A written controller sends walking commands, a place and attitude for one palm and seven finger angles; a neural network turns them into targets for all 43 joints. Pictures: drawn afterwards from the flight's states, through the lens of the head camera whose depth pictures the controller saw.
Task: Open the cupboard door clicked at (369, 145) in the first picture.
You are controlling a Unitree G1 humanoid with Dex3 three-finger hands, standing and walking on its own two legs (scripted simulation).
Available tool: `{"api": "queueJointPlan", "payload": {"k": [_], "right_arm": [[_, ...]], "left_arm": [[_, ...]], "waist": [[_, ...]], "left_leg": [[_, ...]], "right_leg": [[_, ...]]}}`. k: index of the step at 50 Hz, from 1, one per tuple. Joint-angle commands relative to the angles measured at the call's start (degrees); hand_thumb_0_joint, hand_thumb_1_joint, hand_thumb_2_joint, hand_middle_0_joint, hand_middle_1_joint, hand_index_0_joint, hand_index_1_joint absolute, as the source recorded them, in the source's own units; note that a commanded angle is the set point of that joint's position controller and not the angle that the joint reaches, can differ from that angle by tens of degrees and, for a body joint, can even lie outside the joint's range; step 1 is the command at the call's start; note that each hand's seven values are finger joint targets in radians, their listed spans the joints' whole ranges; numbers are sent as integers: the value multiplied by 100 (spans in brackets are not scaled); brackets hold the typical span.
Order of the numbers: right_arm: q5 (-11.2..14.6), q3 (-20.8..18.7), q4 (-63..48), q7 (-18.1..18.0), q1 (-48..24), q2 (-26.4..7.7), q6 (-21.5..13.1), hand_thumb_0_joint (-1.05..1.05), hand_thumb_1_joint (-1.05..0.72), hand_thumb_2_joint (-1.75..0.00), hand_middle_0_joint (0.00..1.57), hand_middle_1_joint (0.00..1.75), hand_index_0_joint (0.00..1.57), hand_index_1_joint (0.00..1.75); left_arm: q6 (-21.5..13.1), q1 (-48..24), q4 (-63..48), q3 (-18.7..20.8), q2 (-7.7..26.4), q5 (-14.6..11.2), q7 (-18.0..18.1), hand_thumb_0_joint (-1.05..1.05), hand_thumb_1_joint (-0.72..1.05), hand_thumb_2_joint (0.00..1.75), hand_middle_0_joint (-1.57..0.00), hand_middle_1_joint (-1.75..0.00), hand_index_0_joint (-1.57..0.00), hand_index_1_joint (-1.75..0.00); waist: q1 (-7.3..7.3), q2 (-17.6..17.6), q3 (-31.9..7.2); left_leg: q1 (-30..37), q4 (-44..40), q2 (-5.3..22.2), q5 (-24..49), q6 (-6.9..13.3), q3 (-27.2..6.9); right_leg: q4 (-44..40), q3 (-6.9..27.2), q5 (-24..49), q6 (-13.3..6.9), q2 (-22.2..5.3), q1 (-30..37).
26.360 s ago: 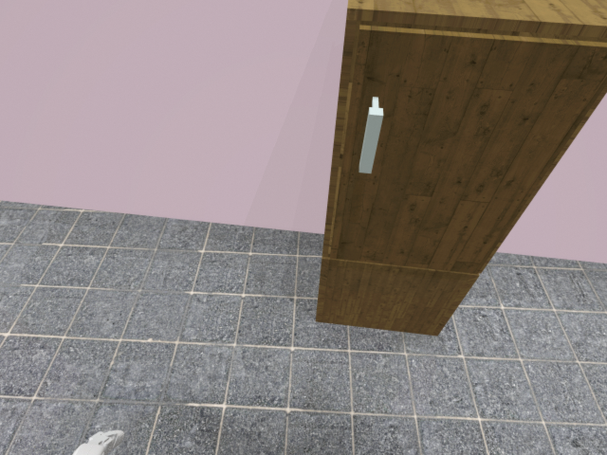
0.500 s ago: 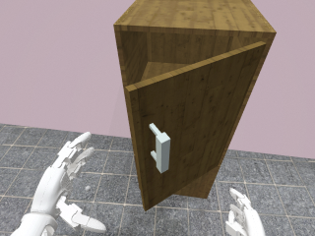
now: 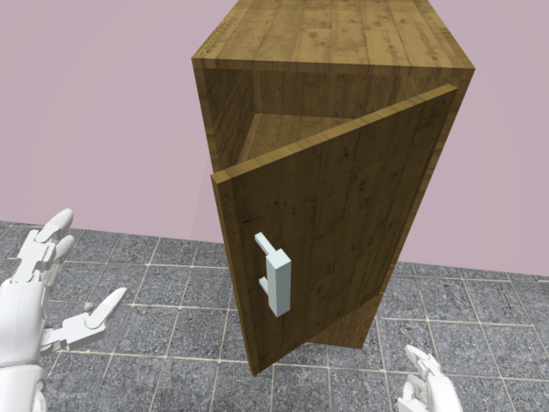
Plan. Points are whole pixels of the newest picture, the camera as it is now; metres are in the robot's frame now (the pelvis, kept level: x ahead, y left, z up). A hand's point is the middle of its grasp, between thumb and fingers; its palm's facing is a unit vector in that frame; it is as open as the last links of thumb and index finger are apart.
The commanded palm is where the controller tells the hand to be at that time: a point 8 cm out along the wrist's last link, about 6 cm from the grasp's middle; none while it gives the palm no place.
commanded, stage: draw the hand back to the body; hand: left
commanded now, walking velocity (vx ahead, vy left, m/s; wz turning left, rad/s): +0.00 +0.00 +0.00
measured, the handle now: (270, 274) +0.29 +0.04 +0.08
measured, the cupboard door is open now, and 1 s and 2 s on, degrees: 40 40 40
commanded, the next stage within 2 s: step back with the hand held close in 0.54 s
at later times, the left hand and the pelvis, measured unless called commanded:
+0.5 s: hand (83, 303) +0.19 +0.24 +0.15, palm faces +0.43 -0.81 -0.39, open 7.5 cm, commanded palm +0.13 +0.28 +0.17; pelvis +0.00 -0.02 +0.00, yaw +0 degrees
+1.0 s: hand (66, 324) +0.16 +0.25 +0.14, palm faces +0.33 -0.80 -0.50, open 7.4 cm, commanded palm +0.10 +0.30 +0.18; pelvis -0.04 +0.00 +0.00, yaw -1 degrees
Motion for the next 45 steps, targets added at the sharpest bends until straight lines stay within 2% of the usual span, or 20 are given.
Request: {"api": "queueJointPlan", "payload": {"k": [1,2,5,7,11,13,16,18,23,26,31,33,34,35,36,37,39,41,42,45], "right_arm": [[-20,-270,-926,-40,-805,-594,-245,0,-90,-90,20,30,20,30],[-21,-282,-894,-47,-820,-619,-242,0,-90,-90,20,30,20,30],[-12,-296,-886,-38,-833,-593,-210,0,-90,-90,20,30,20,30],[-14,-304,-828,-47,-861,-607,-220,0,-90,-90,20,30,20,30],[-3,-330,-819,2,-853,-607,-176,0,-90,-90,20,30,20,30],[-2,-338,-827,9,-887,-633,-146,0,-90,-90,20,30,20,30],[-9,-362,-839,5,-890,-633,-130,0,-90,-90,20,30,20,30],[-21,-362,-838,-22,-913,-619,-133,0,-90,-90,20,30,20,30],[-14,-336,-807,-29,-933,-581,-206,0,-90,-90,20,30,20,30],[-6,-343,-781,-16,-927,-559,-224,0,-90,-90,20,30,20,30],[8,-363,-762,-6,-949,-574,-179,0,-90,-90,20,30,20,30],[20,-365,-741,-21,-977,-603,-181,0,-90,-90,20,30,20,30],[95,-377,-927,-11,-738,-726,-91,0,-90,-90,20,30,20,30],[55,-404,-831,-6,-751,-665,-8,0,-90,-90,20,30,20,30],[43,-417,-870,17,-788,-669,62,0,-90,-90,20,30,20,30],[42,-419,-911,13,-813,-701,99,0,-90,-90,20,30,20,30],[37,-439,-972,25,-777,-725,166,0,-90,-90,20,30,20,30],[34,-470,-1040,22,-763,-740,209,0,-90,-90,20,30,20,30],[36,-484,-1034,-8,-784,-780,225,0,-90,-90,20,30,20,30],[61,-533,-1153,-26,-758,-713,307,0,-90,-90,20,30,20,30]], "left_arm": [[-410,-514,-1115,844,909,2,89,0,65,80,-19,-30,-19,-30],[-425,-574,-1078,976,1050,19,109,0,69,81,-19,-30,-19,-30],[-444,-699,-1089,1075,1071,-19,109,0,80,86,-20,-30,-20,-30],[-463,-793,-1051,1282,1249,-23,135,0,87,88,-20,-30,-20,-30],[-446,-662,-795,1009,910,-47,75,0,90,90,-20,-30,-20,-30],[-428,-669,-709,933,867,-55,58,0,90,90,-20,-30,-20,-30],[-470,-725,-791,1035,998,-47,66,0,90,90,-20,-30,-20,-30],[-487,-768,-888,1134,1114,-50,80,0,90,90,-20,-30,-20,-30],[-544,-882,-1127,1143,1159,-21,108,0,90,90,-20,-30,-20,-30],[-524,-740,-935,1131,1097,-37,103,0,90,90,-20,-30,-20,-30],[-525,-747,-668,1062,982,-62,65,0,90,90,-20,-30,-20,-30],[-568,-1199,-780,1197,1192,-45,98,0,90,90,-20,-30,-20,-30],[-781,-1553,-851,1933,1873,-42,124,0,90,90,-20,-30,-20,-30],[-793,-942,-419,1575,1387,-22,49,0,90,90,-20,-30,-20,-30],[-765,-676,-348,1445,1271,6,21,0,90,90,-20,-30,-20,-30],[-801,-654,-455,1395,1244,20,9,0,90,90,-20,-30,-20,-30],[-812,-415,-588,1265,1142,37,13,0,90,90,-20,-30,-20,-30],[-814,-274,-804,1309,1214,56,52,0,90,90,-20,-30,-20,-30],[-830,-249,-961,1364,1301,56,85,0,90,90,-20,-30,-20,-30],[-821,10,-1153,1608,1480,56,164,0,90,90,-20,-30,-20,-30]], "waist": [[39,72,-362],[66,102,-364],[52,66,-422],[79,273,-438],[26,4,-301],[23,36,-186],[41,-226,-346],[64,-116,-505],[52,335,-455],[52,53,-344],[30,-113,-97],[14,39,-157],[-212,-200,176],[-240,-412,20],[-240,-558,-20],[-245,-248,-91],[-267,-191,-391],[-266,-179,-612],[-250,36,-737],[-248,-349,-998]], "left_leg": [[-237,-494,235,1804,-116,-156],[-249,-503,240,1866,-126,-161],[-119,-529,238,1862,-106,-133],[-108,-524,222,1958,-108,-130],[-69,-554,232,1937,-74,-85],[-87,-592,235,1828,-61,-84],[-50,-584,213,1733,-17,-78],[-3,-562,191,1790,-8,-60],[35,-562,173,1756,-43,-56],[16,-576,180,1701,-34,-50],[-43,-624,197,1365,-9,-40],[-27,-660,186,1291,-13,-60],[-366,-502,290,884,84,-247],[-257,-307,268,909,99,-292],[-208,-228,261,1006,94,-265],[-234,-249,267,1162,78,-258],[-296,-233,329,1377,35,-252],[-355,-200,379,1606,23,-250],[-409,-227,412,1830,4,-298],[-582,-153,472,1979,-8,-323]], "right_leg": [[-365,193,1270,-23,-122,419],[-376,194,1311,-37,-119,487],[-432,203,1332,-12,-119,477],[-460,232,1441,-39,-138,555],[-532,216,1441,12,-127,469],[-567,221,1361,20,-139,422],[-604,244,1332,28,-133,505],[-579,276,1463,25,-164,597],[-627,295,1407,2,-173,556],[-669,283,1343,18,-145,489],[-796,317,966,36,-138,330],[-805,332,873,22,-153,357],[-1088,912,940,30,-403,-227],[-1116,968,1008,4,-538,-246],[-1120,993,1162,-1,-597,-287],[-1021,907,1410,-28,-649,-235],[-795,840,1634,-10,-666,-123],[-634,826,1877,10,-656,-59],[-486,733,2088,-13,-689,88],[-241,745,2283,22,-652,166]]}}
